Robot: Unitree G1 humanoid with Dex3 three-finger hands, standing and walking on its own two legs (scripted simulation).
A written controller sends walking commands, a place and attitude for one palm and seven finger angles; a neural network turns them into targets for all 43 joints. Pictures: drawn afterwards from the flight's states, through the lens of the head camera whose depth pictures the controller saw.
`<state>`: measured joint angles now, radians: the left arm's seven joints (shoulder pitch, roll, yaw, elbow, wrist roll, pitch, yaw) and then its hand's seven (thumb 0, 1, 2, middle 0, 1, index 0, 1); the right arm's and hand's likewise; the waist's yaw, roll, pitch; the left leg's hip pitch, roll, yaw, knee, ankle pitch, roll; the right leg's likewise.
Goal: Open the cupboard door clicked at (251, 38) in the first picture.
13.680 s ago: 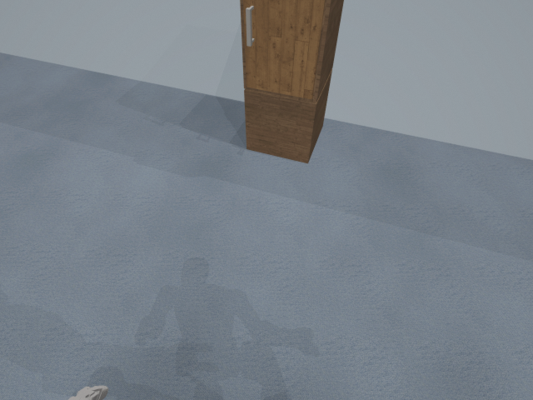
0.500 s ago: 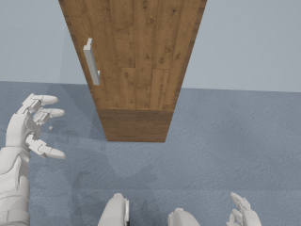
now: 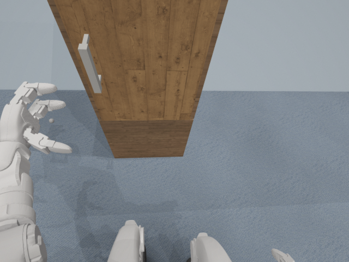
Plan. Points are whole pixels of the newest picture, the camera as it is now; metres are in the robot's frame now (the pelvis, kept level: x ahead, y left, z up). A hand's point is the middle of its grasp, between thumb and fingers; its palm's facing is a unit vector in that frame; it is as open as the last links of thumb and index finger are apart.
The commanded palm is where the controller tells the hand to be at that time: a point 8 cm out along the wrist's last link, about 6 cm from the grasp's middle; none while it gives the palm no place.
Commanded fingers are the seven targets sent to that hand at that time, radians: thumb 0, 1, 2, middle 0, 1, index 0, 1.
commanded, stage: move the hooked fingers beside the handle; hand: left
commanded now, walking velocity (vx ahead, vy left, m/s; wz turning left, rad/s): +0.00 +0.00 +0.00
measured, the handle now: (92, 65) +0.57 +0.22 +0.05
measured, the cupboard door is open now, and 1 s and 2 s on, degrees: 0 0 0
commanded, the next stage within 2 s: slide the fingers in behind the handle in 1.56 s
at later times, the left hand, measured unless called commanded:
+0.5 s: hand (58, 98) +0.46 +0.27 +0.05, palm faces +0.09 -1.00 -0.02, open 14.0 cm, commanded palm +0.45 +0.31 +0.05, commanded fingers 0.00 -0.50 0.30 -0.30 -1.20 -0.30 -1.20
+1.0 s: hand (66, 85) +0.51 +0.27 +0.04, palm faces +0.08 -1.00 -0.02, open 14.0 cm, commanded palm +0.50 +0.31 +0.04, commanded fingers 0.00 -0.50 0.30 -0.30 -1.20 -0.30 -1.20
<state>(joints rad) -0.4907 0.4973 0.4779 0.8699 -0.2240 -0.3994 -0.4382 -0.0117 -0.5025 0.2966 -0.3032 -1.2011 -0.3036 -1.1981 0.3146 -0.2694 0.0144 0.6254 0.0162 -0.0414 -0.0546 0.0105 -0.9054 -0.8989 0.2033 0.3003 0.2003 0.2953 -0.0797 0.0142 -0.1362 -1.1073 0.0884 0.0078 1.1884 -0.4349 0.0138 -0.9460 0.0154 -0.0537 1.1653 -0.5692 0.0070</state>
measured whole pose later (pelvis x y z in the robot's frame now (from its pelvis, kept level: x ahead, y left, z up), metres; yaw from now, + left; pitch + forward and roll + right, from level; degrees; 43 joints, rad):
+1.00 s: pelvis -0.01 +0.00 -0.03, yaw -3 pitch +27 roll -6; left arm -0.92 0.73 0.56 1.19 -0.08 -0.35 -0.39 -0.01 -0.50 0.30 -0.30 -1.20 -0.30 -1.20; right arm 0.36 -0.27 0.06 0.62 -0.01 0.07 -0.03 0.01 -0.91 -0.90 0.20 0.30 0.20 0.30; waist -0.18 0.03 -0.12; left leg -1.33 0.12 -0.01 1.30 -0.45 0.02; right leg -1.16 0.04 -0.06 1.25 -0.57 0.01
